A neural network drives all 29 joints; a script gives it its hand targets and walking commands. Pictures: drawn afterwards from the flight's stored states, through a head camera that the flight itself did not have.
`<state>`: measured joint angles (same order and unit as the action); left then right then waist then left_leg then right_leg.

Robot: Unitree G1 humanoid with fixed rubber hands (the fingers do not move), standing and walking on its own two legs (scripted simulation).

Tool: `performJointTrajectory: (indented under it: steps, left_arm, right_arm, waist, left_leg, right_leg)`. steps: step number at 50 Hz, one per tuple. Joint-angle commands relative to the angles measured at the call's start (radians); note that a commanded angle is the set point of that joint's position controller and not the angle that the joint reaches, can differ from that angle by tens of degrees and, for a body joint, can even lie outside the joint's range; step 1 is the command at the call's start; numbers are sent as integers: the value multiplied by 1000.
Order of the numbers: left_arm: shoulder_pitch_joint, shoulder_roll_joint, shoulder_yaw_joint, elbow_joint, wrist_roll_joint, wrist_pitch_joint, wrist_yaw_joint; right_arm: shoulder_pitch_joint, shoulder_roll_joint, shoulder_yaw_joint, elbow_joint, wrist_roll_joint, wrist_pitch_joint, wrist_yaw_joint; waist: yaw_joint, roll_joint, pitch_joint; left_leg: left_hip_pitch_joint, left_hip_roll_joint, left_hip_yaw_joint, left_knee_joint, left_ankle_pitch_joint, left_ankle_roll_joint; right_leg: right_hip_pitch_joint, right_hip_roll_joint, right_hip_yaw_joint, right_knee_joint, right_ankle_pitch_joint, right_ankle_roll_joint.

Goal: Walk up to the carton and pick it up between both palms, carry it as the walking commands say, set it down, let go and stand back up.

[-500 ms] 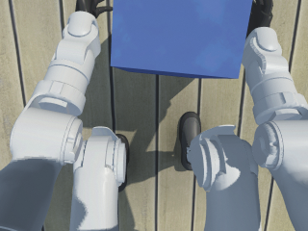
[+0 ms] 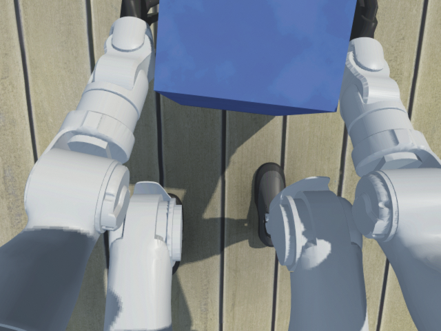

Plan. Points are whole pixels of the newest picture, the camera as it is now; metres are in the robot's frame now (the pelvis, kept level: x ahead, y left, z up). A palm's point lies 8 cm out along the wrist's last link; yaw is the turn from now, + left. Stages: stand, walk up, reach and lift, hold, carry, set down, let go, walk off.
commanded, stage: reach and lift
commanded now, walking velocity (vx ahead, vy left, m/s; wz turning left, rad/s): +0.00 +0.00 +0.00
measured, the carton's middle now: (241, 55) +0.51 -0.06 -0.24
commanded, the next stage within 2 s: none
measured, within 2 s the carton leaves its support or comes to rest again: leaves its support in 0.14 s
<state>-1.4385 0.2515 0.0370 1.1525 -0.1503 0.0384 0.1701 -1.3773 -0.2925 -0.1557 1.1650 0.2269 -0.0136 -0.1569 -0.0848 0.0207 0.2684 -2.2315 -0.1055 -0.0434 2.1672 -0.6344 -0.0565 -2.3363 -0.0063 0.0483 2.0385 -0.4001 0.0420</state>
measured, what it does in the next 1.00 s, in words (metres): stands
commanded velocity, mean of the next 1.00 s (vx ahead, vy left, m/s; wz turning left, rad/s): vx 0.00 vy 0.00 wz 0.00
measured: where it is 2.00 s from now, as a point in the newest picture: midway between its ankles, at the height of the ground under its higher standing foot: (219, 232)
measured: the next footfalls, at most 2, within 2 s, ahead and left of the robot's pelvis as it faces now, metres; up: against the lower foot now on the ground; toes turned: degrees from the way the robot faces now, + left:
none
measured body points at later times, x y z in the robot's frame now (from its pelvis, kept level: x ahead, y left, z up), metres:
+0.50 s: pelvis +0.00 +0.01 +0.00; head +0.35 +0.00 +0.28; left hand +0.56 +0.08 -0.15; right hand +0.52 -0.22 -0.14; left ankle +0.09 +0.12 -0.35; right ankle +0.15 -0.14 -0.35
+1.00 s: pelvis +0.01 +0.00 +0.04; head +0.34 -0.02 +0.35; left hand +0.57 +0.09 -0.08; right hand +0.52 -0.22 -0.08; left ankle +0.09 +0.12 -0.35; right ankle +0.15 -0.14 -0.35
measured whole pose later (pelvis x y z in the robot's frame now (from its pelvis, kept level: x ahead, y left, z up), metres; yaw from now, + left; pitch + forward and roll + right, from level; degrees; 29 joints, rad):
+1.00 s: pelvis +0.01 +0.00 +0.04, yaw +2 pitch +47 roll +1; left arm -1.25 0.10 0.33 0.83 0.09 0.29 0.06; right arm -1.16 -0.12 -0.49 0.71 -0.11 0.31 -0.04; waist -0.09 0.05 -0.03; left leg -2.22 -0.15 -0.05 2.00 -0.61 -0.06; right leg -2.30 0.04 0.09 1.90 -0.42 0.08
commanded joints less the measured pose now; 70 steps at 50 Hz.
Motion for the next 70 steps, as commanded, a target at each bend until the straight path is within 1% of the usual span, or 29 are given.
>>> performJointTrajectory:
  steps: [1, 4, 8, 9, 12, 14, 16, 18, 23, 28, 33, 37, 42, 46, 50, 57, 62, 65, 70]
  left_arm:
    - [-480, -752, -156, -200, 26, -2, -210]
    - [-489, -831, -144, -217, 49, 19, -238]
    - [-509, -911, -159, -265, 64, 42, -262]
    - [-516, -924, -160, -283, 66, 49, -266]
    - [-513, -951, -159, -312, 76, 64, -275]
    - [-501, -950, -153, -303, 83, 70, -267]
    - [-501, -965, -141, -320, 104, 80, -269]
    - [-505, -986, -150, -340, 101, 88, -264]
    - [-497, -1036, -175, -371, 99, 117, -253]
    - [-458, -1080, -156, -359, 113, 152, -266]
    - [-452, -1110, -155, -366, 110, 176, -284]
    - [-448, -1121, -157, -384, 111, 191, -293]
    - [-425, -1130, -141, -391, 130, 212, -303]
    - [-398, -1133, -114, -375, 154, 224, -312]
    - [-387, -1139, -102, -371, 166, 229, -316]
    - [-391, -1159, -118, -399, 163, 237, -311]
    - [-379, -1196, -154, -438, 150, 249, -308]
    - [-358, -1212, -160, -442, 151, 257, -310]
    - [-328, -1226, -142, -423, 166, 261, -315]
  right_arm:
    - [-538, 743, 194, -212, -43, 24, 209]
    - [-534, 810, 166, -228, -68, 49, 240]
    - [-493, 877, 125, -227, -95, 84, 273]
    - [-482, 888, 119, -221, -102, 94, 283]
    - [-443, 921, 102, -219, -130, 122, 308]
    - [-418, 924, 86, -214, -142, 133, 317]
    - [-443, 940, 94, -262, -146, 145, 332]
    - [-460, 958, 115, -310, -136, 156, 344]
    - [-487, 975, 154, -389, -127, 190, 361]
    - [-479, 999, 171, -422, -158, 227, 371]
    - [-478, 1040, 189, -464, -178, 256, 371]
    - [-473, 1079, 203, -491, -183, 280, 372]
    - [-449, 1128, 205, -500, -195, 311, 376]
    - [-414, 1148, 184, -479, -219, 328, 382]
    - [-398, 1148, 164, -475, -239, 334, 384]
    - [-398, 1150, 164, -505, -246, 342, 383]
    - [-382, 1173, 192, -544, -233, 356, 383]
    - [-364, 1183, 198, -547, -233, 364, 385]
    - [-336, 1199, 187, -532, -248, 369, 388]
  waist:
    - [-11, 49, -1144]
    - [-36, 73, -1155]
    - [-73, 120, -1175]
    - [-72, 126, -1171]
    - [-87, 124, -1142]
    - [-86, 120, -1134]
    - [-78, 118, -1163]
    - [-69, 112, -1238]
    - [-73, 110, -1351]
    - [-84, 74, -1357]
    - [-95, 44, -1396]
    - [-87, 27, -1433]
    - [-65, 14, -1445]
    - [-57, 17, -1407]
    - [-63, 28, -1394]
    - [-71, 47, -1451]
    - [-71, 53, -1534]
    - [-67, 57, -1525]
    - [-64, 56, -1466]
  left_leg:
    - [297, -51, 94, -215, 223, 35]
    - [284, -59, 105, -206, 232, 35]
    - [292, -66, 116, -202, 243, 29]
    - [283, -68, 117, -208, 231, 27]
    - [274, -71, 113, -217, 232, 31]
    - [291, -71, 112, -225, 232, 30]
    - [331, -74, 104, -230, 245, 35]
    - [382, -76, 102, -232, 272, 38]
    - [460, -78, 106, -246, 278, 35]
    - [427, -84, 114, -270, 238, 37]
    - [401, -90, 122, -289, 233, 35]
    - [392, -93, 128, -308, 237, 34]
    - [380, -95, 133, -344, 234, 36]
    - [368, -94, 133, -375, 225, 35]
    - [379, -94, 128, -398, 231, 33]
    - [444, -94, 120, -427, 258, 24]
    - [519, -98, 120, -454, 294, 19]
    - [540, -99, 121, -477, 294, 17]
    - [547, -100, 119, -515, 276, 19]
  right_leg:
    - [780, 90, -108, -37, 240, -8]
    - [765, 93, -119, -26, 255, -12]
    - [730, 89, -131, -17, 269, -18]
    - [719, 89, -132, -19, 255, -21]
    - [681, 84, -140, -21, 248, -23]
    - [663, 83, -147, -21, 241, -20]
    - [652, 82, -151, -24, 238, -19]
    - [667, 85, -159, -27, 250, -15]
    - [693, 83, -172, -49, 246, -5]
    - [730, 87, -175, -90, 213, -1]
    - [792, 91, -170, -127, 220, 3]
    - [838, 94, -162, -156, 236, 6]
    - [869, 101, -154, -195, 240, 9]
    - [860, 104, -150, -225, 227, 8]
    - [854, 107, -151, -246, 224, 4]
    - [888, 111, -156, -269, 238, 1]
    - [951, 117, -161, -292, 272, 1]
    - [964, 121, -163, -312, 270, -1]
    - [970, 124, -161, -350, 248, -3]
